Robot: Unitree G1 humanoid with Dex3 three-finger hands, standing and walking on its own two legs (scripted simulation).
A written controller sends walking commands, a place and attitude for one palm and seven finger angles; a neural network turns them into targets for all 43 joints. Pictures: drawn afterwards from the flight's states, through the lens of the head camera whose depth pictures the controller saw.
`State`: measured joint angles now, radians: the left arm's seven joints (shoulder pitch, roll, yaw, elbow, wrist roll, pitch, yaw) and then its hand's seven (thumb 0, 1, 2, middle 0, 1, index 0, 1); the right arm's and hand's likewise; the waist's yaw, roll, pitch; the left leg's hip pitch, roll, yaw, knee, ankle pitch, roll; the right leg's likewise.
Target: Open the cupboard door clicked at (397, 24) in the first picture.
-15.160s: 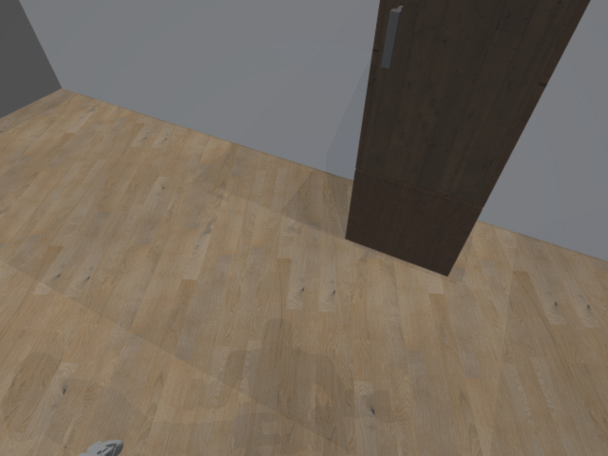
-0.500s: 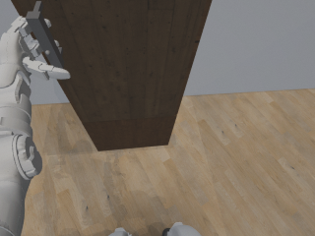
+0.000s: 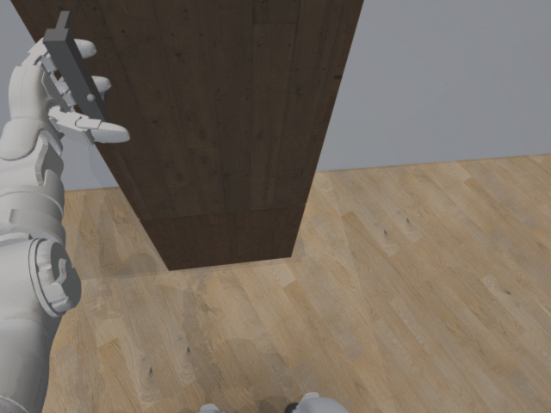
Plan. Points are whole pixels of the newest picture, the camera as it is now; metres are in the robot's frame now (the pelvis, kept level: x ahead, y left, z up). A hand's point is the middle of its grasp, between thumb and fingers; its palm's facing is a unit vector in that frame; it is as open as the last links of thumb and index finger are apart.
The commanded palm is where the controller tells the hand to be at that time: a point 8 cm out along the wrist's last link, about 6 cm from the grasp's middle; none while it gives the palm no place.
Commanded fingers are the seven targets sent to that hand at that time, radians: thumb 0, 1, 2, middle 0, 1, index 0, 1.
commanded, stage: slide the fingers in behind the handle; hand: left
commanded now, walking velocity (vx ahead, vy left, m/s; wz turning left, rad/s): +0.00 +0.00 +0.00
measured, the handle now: (83, 72) +0.56 +0.22 +0.15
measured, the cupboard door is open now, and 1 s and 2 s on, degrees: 0 0 34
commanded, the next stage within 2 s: close the thumb around the handle in 0.10 s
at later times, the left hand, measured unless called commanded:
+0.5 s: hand (93, 99) +0.51 +0.20 +0.14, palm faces +0.05 -1.00 -0.01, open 11.4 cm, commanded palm +0.49 +0.24 +0.14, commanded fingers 0.00 0.40 0.68 -0.36 -1.30 -0.36 -1.30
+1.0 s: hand (97, 98) +0.51 +0.19 +0.14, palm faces +0.06 -1.00 -0.01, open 5.8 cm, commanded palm +0.49 +0.24 +0.14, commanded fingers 0.00 0.90 0.90 -0.40 -1.35 -0.40 -1.35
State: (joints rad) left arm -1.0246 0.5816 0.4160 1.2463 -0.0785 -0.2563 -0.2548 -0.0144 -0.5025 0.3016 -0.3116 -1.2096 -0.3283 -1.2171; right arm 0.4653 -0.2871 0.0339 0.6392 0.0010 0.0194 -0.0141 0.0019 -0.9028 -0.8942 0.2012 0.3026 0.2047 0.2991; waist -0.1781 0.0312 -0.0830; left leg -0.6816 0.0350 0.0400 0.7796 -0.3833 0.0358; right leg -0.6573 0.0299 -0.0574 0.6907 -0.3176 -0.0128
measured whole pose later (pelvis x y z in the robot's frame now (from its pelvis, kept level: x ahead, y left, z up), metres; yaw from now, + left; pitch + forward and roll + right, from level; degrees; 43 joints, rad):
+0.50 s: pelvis +0.00 +0.01 +0.00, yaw +1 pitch +15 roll -3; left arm -1.00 0.51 0.37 1.20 -0.08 -0.27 -0.21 -0.01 -0.11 0.47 -0.32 -1.24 -0.33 -1.24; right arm 0.43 -0.28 0.03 0.65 0.00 0.01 0.00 0.00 -0.90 -0.89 0.20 0.30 0.20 0.30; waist -0.16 0.04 -0.09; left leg -0.67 0.02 0.04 0.79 -0.39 0.04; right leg -0.64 0.02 -0.06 0.70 -0.33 -0.01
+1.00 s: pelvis +0.00 -0.01 +0.00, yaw +0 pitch +15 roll -2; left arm -1.01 0.56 0.41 1.24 -0.08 -0.27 -0.23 0.00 0.71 0.81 -0.37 -1.35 -0.37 -1.35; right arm 0.45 -0.29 0.03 0.65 0.00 0.02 -0.02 0.00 -0.90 -0.89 0.20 0.30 0.20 0.30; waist -0.17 0.03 -0.08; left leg -0.66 0.04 0.03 0.77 -0.38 0.03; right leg -0.64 0.03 -0.06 0.69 -0.32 -0.02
